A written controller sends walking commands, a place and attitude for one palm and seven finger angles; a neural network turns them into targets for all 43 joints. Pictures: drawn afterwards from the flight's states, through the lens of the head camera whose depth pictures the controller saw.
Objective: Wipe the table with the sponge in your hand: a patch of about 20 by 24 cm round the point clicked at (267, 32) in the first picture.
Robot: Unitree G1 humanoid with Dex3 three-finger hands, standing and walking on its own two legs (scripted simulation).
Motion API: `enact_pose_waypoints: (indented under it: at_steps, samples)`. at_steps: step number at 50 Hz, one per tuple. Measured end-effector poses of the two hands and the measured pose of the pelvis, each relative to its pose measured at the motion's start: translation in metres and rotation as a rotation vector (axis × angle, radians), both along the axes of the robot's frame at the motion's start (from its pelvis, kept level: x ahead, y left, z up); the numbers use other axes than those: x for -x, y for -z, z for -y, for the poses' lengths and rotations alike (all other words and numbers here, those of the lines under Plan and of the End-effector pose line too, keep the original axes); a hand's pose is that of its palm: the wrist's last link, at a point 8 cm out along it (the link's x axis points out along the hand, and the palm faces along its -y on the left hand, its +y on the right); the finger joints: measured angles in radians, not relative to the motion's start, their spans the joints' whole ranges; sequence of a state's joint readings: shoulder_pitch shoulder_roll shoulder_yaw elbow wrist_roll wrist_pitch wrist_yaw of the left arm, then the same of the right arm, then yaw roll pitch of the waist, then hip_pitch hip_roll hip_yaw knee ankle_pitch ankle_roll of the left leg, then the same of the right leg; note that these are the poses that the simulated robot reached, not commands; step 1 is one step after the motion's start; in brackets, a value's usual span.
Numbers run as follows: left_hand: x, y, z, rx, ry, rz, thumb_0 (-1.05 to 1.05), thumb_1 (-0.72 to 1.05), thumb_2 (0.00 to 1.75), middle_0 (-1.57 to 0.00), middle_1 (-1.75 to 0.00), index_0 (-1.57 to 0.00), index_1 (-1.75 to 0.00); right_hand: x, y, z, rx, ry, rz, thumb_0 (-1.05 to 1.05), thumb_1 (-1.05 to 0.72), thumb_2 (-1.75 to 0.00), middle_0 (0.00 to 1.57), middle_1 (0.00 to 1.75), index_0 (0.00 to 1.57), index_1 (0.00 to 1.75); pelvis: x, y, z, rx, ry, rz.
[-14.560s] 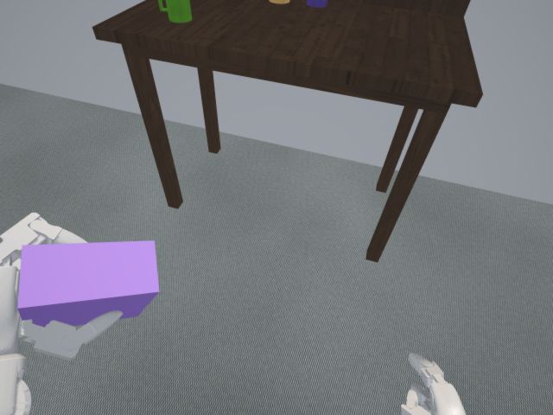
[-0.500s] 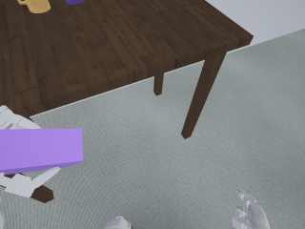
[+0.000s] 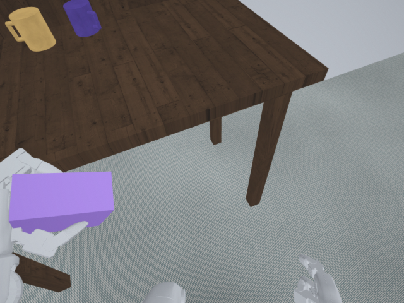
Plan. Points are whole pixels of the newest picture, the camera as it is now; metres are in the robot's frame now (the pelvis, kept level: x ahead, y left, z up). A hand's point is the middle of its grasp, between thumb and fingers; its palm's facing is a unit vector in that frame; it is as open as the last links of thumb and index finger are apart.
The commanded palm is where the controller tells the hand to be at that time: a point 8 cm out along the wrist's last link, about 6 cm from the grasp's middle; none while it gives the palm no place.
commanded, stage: take the last steps up to it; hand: left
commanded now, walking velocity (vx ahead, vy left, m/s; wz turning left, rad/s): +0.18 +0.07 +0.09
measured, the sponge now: (77, 203) +0.23 +0.20 +0.14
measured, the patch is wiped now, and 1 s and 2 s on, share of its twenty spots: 0.00 0.00 0.00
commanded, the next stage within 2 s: come to a stop and stand still in 0.22 s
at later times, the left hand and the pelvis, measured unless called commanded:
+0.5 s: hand (45, 164) +0.27 +0.25 +0.18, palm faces +0.42 -0.81 -0.42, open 10.1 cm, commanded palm +0.22 +0.29 +0.18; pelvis +0.06 +0.00 +0.01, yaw +1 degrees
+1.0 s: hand (48, 206) +0.21 +0.22 +0.17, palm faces +0.39 -0.80 -0.45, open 10.1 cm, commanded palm +0.16 +0.27 +0.18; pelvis +0.01 -0.02 +0.01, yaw +3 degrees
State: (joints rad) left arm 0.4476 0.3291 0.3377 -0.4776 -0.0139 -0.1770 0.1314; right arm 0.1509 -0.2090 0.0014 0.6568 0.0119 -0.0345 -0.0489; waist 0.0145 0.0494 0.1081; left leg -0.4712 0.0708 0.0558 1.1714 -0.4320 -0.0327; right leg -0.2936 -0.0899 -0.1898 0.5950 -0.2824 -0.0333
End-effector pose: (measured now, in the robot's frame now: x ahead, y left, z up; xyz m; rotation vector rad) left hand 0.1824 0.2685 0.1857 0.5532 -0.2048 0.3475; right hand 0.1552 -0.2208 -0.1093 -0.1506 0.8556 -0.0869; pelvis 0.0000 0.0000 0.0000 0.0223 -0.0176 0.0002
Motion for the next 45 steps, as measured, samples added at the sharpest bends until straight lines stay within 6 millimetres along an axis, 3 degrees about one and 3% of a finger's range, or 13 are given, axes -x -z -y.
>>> enact_pose_waypoints:
  at_steps: [6,11,15,20,25,29,36,45]
  samples:
    - [-0.018,-0.005,0.005,-0.019,0.027,-0.022,-0.01,-0.49,1.01,-0.74,-1.36,-0.74,-1.35,-0.018,-0.027,0.036,0.092,0.032,0.011,0.02,-0.91,-0.9,0.2,0.3,0.2,0.3,-0.019,-0.011,0.007,-0.014,-0.011,-0.02]
    - [-0.029,-0.012,-0.001,-0.017,0.054,0.054,-0.01,-0.49,1.01,-0.74,-1.36,-0.74,-1.35,-0.036,-0.043,0.044,0.165,0.034,0.035,0.01,-0.91,-0.9,0.2,0.3,0.2,0.3,-0.036,-0.008,0.001,-0.001,-0.019,-0.019]
    - [-0.038,-0.008,-0.018,-0.007,0.05,0.133,-0.01,-0.49,1.01,-0.74,-1.36,-0.74,-1.35,-0.053,-0.044,0.033,0.188,0.057,0.079,0.01,-0.91,-0.9,0.2,0.3,0.2,0.3,-0.051,0.004,-0.01,0.006,-0.014,-0.002]
    - [-0.052,-0.004,-0.034,0.009,0.001,0.128,-0.01,-0.49,1.01,-0.74,-1.36,-0.75,-1.35,-0.07,-0.044,-0.002,0.105,0.019,0.103,0.01,-0.91,-0.9,0.2,0.3,0.19,0.3,-0.059,-0.001,-0.011,0.028,-0.027,0.002]
    - [-0.051,-0.012,-0.02,0.019,0.006,0.105,-0.01,-0.49,1.01,-0.74,-1.36,-0.75,-1.35,-0.079,-0.042,-0.032,0.002,-0.055,0.122,0.01,-0.91,-0.9,0.2,0.3,0.2,0.3,-0.063,-0.007,-0.003,0.036,-0.023,0.001]
    - [-0.046,-0.014,0.0,-0.005,0.011,0.073,-0.01,-0.49,1.01,-0.74,-1.36,-0.75,-1.35,-0.082,-0.034,-0.036,-0.057,-0.09,0.135,0.01,-0.91,-0.9,0.21,0.3,0.2,0.3,-0.064,-0.005,0.011,0.024,-0.021,0.009]
    - [-0.044,-0.003,0.023,0.019,-0.036,0.005,-0.01,-0.49,1.01,-0.74,-1.36,-0.75,-1.35,-0.075,-0.018,0.004,-0.045,-0.069,0.101,0.01,-0.9,-0.9,0.21,0.3,0.2,0.3,-0.056,-0.004,0.03,0.012,-0.027,0.018]
    - [-0.022,0.001,0.022,0.016,-0.011,-0.029,-0.01,-0.49,1.01,-0.74,-1.36,-0.75,-1.35,-0.039,-0.037,0.061,0.11,0.018,0.061,0.01,-0.91,-0.9,0.2,0.3,0.2,0.3,-0.032,-0.011,0.031,-0.026,-0.037,-0.006]
